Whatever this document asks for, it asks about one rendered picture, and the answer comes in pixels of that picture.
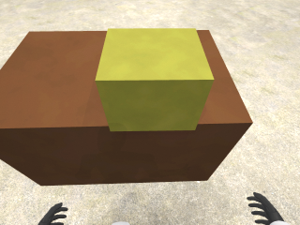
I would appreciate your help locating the left robot hand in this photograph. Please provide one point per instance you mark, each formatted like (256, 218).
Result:
(51, 215)

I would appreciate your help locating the pedestal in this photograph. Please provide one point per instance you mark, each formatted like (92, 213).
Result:
(53, 128)

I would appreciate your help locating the carton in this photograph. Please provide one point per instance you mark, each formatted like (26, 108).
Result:
(153, 79)

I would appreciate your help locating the right robot hand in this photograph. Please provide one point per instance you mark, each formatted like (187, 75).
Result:
(269, 211)

